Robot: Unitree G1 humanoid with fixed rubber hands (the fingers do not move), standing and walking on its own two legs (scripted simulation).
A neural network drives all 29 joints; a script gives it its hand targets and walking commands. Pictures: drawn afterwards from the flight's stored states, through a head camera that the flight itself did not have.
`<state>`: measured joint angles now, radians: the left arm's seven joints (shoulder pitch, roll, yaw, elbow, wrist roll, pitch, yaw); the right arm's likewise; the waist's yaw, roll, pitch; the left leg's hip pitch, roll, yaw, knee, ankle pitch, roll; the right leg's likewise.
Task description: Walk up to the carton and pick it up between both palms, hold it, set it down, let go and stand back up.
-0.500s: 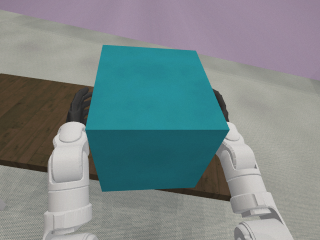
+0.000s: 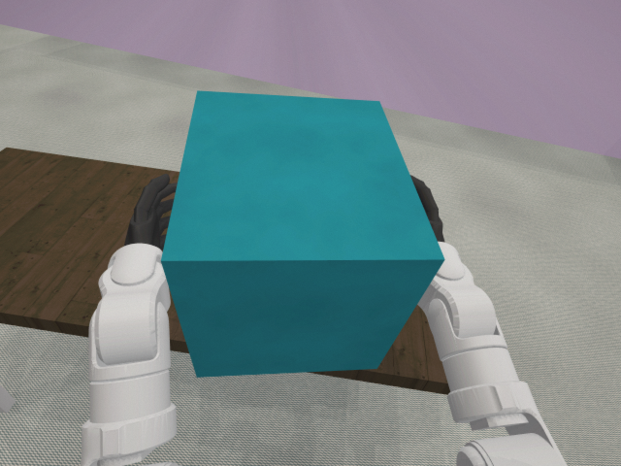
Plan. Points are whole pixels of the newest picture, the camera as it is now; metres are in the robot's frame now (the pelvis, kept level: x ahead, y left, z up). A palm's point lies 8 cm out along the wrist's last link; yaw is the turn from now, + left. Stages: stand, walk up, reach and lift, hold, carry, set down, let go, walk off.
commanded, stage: hold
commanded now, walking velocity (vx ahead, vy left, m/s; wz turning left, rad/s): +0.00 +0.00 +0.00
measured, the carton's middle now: (290, 235) +0.38 +0.01 +0.15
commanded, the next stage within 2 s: set down in 1.46 s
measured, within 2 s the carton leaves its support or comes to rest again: neither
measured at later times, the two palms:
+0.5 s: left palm (148, 244) +0.34 +0.17 +0.17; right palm (422, 242) +0.35 -0.16 +0.16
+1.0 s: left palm (143, 245) +0.34 +0.18 +0.17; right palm (420, 240) +0.35 -0.15 +0.17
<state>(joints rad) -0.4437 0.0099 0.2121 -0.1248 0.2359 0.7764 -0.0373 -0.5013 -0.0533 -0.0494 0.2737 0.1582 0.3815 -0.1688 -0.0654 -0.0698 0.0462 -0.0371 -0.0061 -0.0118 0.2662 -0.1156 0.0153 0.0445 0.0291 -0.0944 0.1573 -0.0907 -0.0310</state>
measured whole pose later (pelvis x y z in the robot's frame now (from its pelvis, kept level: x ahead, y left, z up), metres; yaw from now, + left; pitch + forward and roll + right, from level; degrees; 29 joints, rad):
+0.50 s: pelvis +0.00 +0.00 +0.00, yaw +0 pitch -7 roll -1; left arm -0.47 0.00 0.22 -0.08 0.25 0.78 -0.03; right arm -0.52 -0.05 -0.07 0.32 0.14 0.37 -0.15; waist -0.06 -0.07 0.05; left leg -0.04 -0.01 -0.01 0.27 -0.11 0.02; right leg 0.03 0.03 -0.09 0.17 -0.09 -0.03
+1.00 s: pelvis +0.00 +0.00 +0.00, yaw +0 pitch -7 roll -1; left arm -0.43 0.01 0.21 -0.15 0.24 0.80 -0.04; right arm -0.49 -0.05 -0.04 0.27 0.18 0.38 -0.17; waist -0.06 -0.07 0.05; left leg -0.03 -0.01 -0.01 0.26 -0.12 0.02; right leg 0.05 0.03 -0.09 0.15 -0.09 -0.03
